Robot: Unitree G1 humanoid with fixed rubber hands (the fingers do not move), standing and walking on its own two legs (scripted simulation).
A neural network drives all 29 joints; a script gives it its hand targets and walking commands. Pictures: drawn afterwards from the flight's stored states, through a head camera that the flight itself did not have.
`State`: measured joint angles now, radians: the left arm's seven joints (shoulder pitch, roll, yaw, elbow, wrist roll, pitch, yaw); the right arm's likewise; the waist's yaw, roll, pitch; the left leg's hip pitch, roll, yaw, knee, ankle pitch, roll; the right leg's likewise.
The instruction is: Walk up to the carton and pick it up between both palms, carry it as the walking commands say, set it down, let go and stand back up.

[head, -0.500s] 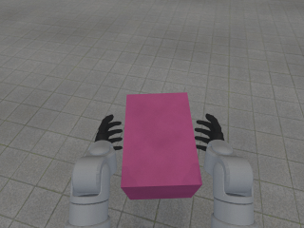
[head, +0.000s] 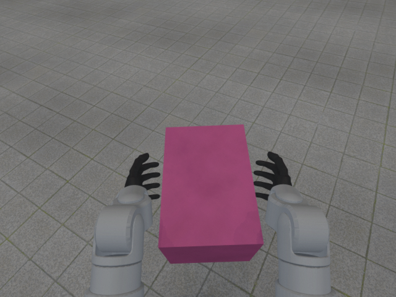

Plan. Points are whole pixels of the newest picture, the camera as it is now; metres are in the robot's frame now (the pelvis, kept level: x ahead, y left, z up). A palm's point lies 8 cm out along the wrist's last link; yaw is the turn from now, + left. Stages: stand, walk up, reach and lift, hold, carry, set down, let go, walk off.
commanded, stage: carry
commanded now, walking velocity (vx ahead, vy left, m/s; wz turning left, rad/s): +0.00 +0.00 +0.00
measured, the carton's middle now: (207, 193) +0.36 +0.00 +0.00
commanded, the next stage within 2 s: none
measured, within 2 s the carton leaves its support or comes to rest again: neither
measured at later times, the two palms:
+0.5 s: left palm (69, 231) +0.23 +0.21 +0.12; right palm (233, 214) +0.25 -0.05 +0.11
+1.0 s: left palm (62, 261) +0.19 +0.20 +0.12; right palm (239, 239) +0.21 -0.05 +0.12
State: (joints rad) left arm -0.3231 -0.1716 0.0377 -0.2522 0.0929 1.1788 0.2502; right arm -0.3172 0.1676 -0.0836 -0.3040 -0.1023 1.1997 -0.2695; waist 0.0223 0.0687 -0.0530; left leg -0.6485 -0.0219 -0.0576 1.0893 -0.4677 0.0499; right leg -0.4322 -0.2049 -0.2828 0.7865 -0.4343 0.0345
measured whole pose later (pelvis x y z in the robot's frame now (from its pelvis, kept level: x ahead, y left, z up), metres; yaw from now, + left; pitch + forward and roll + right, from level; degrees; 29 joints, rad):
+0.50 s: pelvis -0.05 +0.06 +0.01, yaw +4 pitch +3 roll -2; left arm -0.31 -0.17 0.04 -0.28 0.09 1.21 0.26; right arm -0.32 0.17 -0.08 -0.27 -0.10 1.21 -0.26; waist 0.02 0.05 -0.05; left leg -0.53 -0.04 -0.06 0.72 -0.24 0.03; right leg -0.42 -0.03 -0.15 0.69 -0.33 0.05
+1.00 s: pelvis -0.08 +0.05 +0.01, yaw +4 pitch +2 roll -2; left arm -0.31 -0.17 0.05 -0.18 0.09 1.26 0.27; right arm -0.32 0.17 -0.08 -0.19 -0.10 1.26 -0.28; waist 0.02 0.03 -0.11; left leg -0.51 -0.04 -0.06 0.61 -0.14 0.02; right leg -0.42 -0.03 -0.16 0.65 -0.29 -0.03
